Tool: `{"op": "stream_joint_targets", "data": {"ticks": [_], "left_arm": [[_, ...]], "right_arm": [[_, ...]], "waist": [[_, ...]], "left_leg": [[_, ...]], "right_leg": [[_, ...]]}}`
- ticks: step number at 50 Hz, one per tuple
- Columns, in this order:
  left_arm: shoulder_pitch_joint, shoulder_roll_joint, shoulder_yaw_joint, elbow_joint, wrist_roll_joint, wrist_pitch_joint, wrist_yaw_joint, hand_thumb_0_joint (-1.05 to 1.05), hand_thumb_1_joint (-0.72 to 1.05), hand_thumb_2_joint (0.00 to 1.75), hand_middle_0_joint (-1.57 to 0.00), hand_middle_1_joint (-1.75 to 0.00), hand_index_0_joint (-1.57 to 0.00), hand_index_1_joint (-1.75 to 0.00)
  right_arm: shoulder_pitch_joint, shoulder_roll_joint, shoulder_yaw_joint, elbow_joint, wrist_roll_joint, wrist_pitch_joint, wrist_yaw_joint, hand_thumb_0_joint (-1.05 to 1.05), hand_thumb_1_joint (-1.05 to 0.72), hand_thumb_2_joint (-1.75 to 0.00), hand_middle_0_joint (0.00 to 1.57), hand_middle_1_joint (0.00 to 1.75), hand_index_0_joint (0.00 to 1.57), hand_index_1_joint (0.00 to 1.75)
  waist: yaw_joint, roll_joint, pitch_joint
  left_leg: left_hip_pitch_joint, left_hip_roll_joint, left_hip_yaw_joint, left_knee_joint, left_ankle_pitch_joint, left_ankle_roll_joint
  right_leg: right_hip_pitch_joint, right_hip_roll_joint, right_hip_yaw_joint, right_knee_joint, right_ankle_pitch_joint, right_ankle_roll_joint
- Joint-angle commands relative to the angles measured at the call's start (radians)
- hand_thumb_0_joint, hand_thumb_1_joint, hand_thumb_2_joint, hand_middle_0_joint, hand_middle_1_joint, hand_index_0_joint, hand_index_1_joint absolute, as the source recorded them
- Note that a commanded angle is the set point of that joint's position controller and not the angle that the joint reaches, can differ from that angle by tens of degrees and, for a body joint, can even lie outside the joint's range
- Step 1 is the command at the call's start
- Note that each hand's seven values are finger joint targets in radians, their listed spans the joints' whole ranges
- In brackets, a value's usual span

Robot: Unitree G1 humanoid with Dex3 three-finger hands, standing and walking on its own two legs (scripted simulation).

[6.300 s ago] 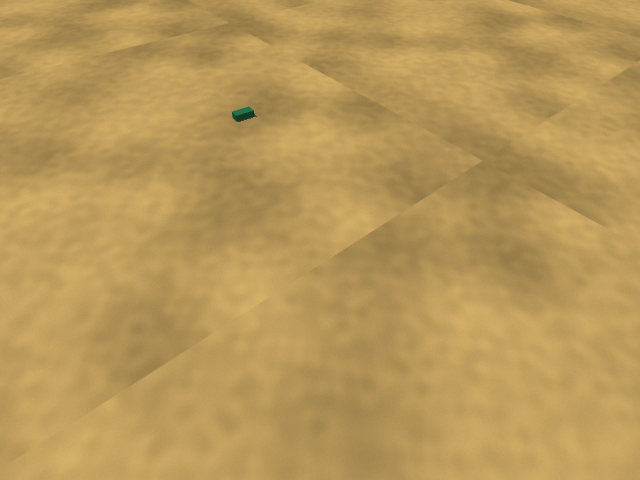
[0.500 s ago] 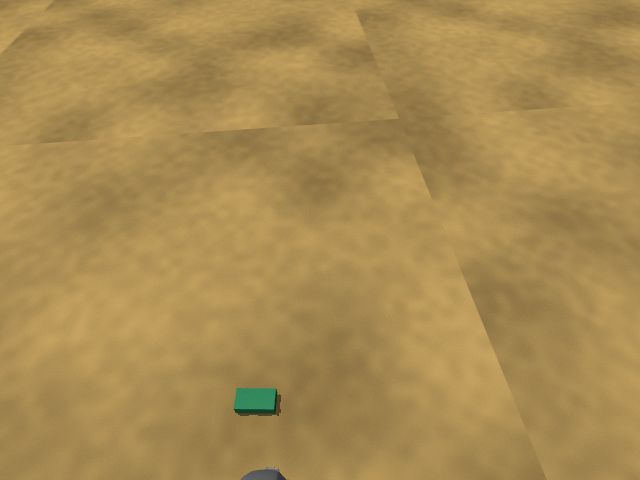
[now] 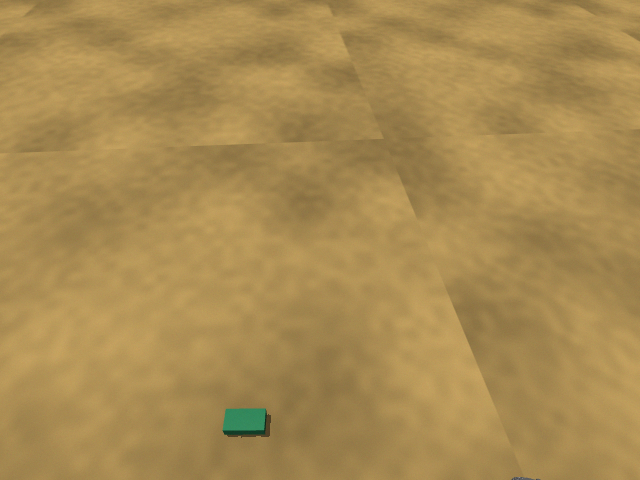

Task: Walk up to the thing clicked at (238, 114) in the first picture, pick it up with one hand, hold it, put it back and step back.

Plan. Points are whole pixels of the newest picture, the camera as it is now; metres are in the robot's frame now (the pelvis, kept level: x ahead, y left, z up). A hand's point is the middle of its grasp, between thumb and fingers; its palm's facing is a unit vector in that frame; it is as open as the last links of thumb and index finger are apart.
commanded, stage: walk up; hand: left
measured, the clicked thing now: (245, 421) +0.43 +0.21 -0.75
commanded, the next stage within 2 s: stand in 0.76 s
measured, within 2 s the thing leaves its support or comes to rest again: neither
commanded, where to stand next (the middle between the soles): +0.05 +0.03 m, yaw +0 degrees
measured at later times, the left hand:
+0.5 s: hand out of the picture +0.08 +0.26 -0.15, palm faces -0.03 -0.93 -0.36, open 7.4 cm
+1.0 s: hand out of the picture +0.10 +0.24 -0.15, palm faces -0.04 -0.94 -0.34, open 7.4 cm
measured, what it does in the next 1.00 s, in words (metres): stands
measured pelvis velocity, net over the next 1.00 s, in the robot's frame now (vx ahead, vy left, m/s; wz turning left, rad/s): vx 0.01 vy -0.01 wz -0.01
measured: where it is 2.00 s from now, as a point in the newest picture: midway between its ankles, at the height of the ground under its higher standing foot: outside the picture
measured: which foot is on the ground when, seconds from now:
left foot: down 0.00-1.00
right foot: down 0.00-1.00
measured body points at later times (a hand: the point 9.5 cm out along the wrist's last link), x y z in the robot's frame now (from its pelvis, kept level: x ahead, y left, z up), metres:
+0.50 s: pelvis +0.01 +0.00 +0.01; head +0.02 +0.00 +0.46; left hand +0.08 +0.31 -0.12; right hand +0.08 -0.31 -0.13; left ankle +0.02 +0.12 -0.74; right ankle +0.00 -0.15 -0.74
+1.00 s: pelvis +0.01 -0.01 +0.01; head +0.02 -0.01 +0.46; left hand +0.11 +0.29 -0.12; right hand +0.09 -0.31 -0.12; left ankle +0.02 +0.12 -0.74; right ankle +0.00 -0.15 -0.74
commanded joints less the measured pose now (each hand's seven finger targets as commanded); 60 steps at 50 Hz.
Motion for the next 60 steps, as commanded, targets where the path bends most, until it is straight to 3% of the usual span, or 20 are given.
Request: {"op": "stream_joint_targets", "data": {"ticks": [1, 11, 15, 21, 35, 37, 40, 44, 49, 51, 57, 60], "left_arm": [[-0.04, 0.216, 0.048, -0.031, 0.002, -0.015, 0.009, 0.0, 0.9, 0.9, -0.2, -0.3, -0.2, -0.3], [-0.05, 0.208, 0.05, -0.016, 0.012, -0.016, 0.004, 0.0, 0.9, 0.9, -0.2, -0.3, -0.2, -0.3], [-0.049, 0.21, 0.055, -0.012, 0.013, -0.015, 0.005, 0.0, 0.9, 0.9, -0.2, -0.3, -0.2, -0.3], [-0.042, 0.202, 0.055, -0.018, 0.01, -0.007, 0.005, 0.0, 0.9, 0.9, -0.2, -0.3, -0.2, -0.3], [-0.048, 0.195, 0.062, -0.022, 0.014, -0.001, 0.008, 0.0, 0.9, 0.9, -0.2, -0.3, -0.2, -0.3], [-0.042, 0.192, 0.062, -0.022, 0.013, -0.001, 0.008, 0.0, 0.9, 0.9, -0.2, -0.3, -0.2, -0.3], [-0.037, 0.185, 0.061, -0.027, 0.003, 0.005, 0.008, 0.0, 0.9, 0.9, -0.2, -0.3, -0.2, -0.3], [-0.048, 0.184, 0.059, -0.03, 0.004, 0.008, 0.007, 0.0, 0.9, 0.9, -0.2, -0.3, -0.2, -0.3], [-0.057, 0.19, 0.06, -0.031, 0.01, 0.01, 0.004, 0.0, 0.9, 0.9, -0.2, -0.3, -0.2, -0.3], [-0.052, 0.197, 0.059, -0.032, 0.012, 0.008, 0.005, 0.0, 0.9, 0.9, -0.2, -0.3, -0.2, -0.3], [-0.046, 0.19, 0.058, -0.031, 0.011, 0.008, 0.002, 0.0, 0.9, 0.9, -0.2, -0.3, -0.2, -0.3], [-0.042, 0.191, 0.059, -0.034, 0.009, 0.008, 0.002, 0.0, 0.9, 0.9, -0.2, -0.3, -0.2, -0.3]], "right_arm": [[-0.066, -0.241, -0.054, -0.046, -0.003, -0.021, -0.014, 0.0, -0.9, -0.9, 0.2, 0.3, 0.2, 0.3], [-0.056, -0.231, -0.058, -0.038, -0.006, -0.017, -0.01, 0.0, -0.9, -0.9, 0.2, 0.3, 0.2, 0.3], [-0.049, -0.23, -0.06, -0.032, -0.007, -0.018, -0.011, 0.0, -0.9, -0.9, 0.2, 0.3, 0.2, 0.3], [-0.033, -0.231, -0.058, -0.028, -0.009, -0.019, -0.015, 0.0, -0.9, -0.9, 0.2, 0.3, 0.2, 0.3], [-0.005, -0.227, -0.063, -0.026, -0.011, -0.018, -0.02, 0.0, -0.9, -0.9, 0.2, 0.3, 0.2, 0.3], [-0.003, -0.221, -0.061, -0.029, -0.01, -0.019, -0.02, 0.0, -0.9, -0.9, 0.2, 0.3, 0.2, 0.3], [-0.025, -0.22, -0.059, -0.036, -0.01, -0.029, -0.027, 0.0, -0.9, -0.9, 0.2, 0.3, 0.2, 0.3], [-0.025, -0.214, -0.057, -0.033, -0.01, -0.028, -0.028, 0.0, -0.9, -0.9, 0.2, 0.3, 0.2, 0.3], [-0.027, -0.214, -0.057, -0.029, -0.011, -0.021, -0.025, 0.0, -0.9, -0.9, 0.2, 0.3, 0.2, 0.3], [-0.036, -0.206, -0.057, -0.031, -0.012, -0.022, -0.022, 0.0, -0.9, -0.9, 0.2, 0.3, 0.2, 0.3], [-0.031, -0.21, -0.057, -0.028, -0.012, -0.023, -0.021, 0.0, -0.9, -0.9, 0.2, 0.3, 0.2, 0.3], [-0.029, -0.209, -0.057, -0.029, -0.013, -0.027, -0.023, 0.0, -0.9, -0.9, 0.2, 0.3, 0.2, 0.3]], "waist": [[-0.005, 0.052, -0.097], [-0.013, 0.014, -0.087], [-0.012, 0.002, -0.113], [-0.008, 0.018, -0.093], [-0.013, 0.01, -0.098], [-0.009, 0.003, -0.099], [-0.007, -0.005, -0.11], [-0.015, 0.02, -0.109], [-0.022, 0.011, -0.095], [-0.018, 0.007, -0.098], [-0.019, 0.004, -0.086], [-0.016, 0.018, -0.105]], "left_leg": [[0.047, 0.098, -0.098, -0.166, 0.11, 0.039], [0.082, 0.085, -0.077, -0.194, 0.059, 0.028], [0.101, 0.085, -0.07, -0.185, 0.133, 0.026], [0.09, 0.086, -0.076, -0.209, 0.109, 0.023], [0.097, 0.088, -0.065, -0.202, 0.188, 0.023], [0.108, 0.09, -0.064, -0.199, 0.207, 0.023], [0.141, 0.116, -0.074, -0.2, 0.361, 0.01], [0.125, 0.108, -0.066, -0.214, 0.302, 0.0], [0.112, 0.1, -0.063, -0.236, 0.131, 0.002], [0.121, 0.107, -0.072, -0.236, 0.168, 0.004], [0.115, 0.102, -0.073, -0.234, 0.132, 0.004], [0.135, 0.111, -0.073, -0.223, 0.212, 0.003]], "right_leg": [[0.015, -0.065, 0.064, -0.106, 0.136, -0.058], [0.008, -0.075, 0.078, -0.178, 0.072, -0.052], [0.031, -0.079, 0.075, -0.17, 0.126, -0.054], [0.031, -0.075, 0.07, -0.166, 0.127, -0.051], [0.06, -0.074, 0.059, -0.161, 0.183, -0.049], [0.06, -0.075, 0.063, -0.162, 0.186, -0.05], [0.068, -0.086, 0.063, -0.149, 0.291, -0.046], [0.087, -0.086, 0.066, -0.171, 0.251, -0.043], [0.059, -0.088, 0.08, -0.207, 0.121, -0.046], [0.054, -0.086, 0.075, -0.202, 0.136, -0.05], [0.036, -0.082, 0.077, -0.213, 0.098, -0.048], [0.049, -0.087, 0.081, -0.196, 0.173, -0.053]]}}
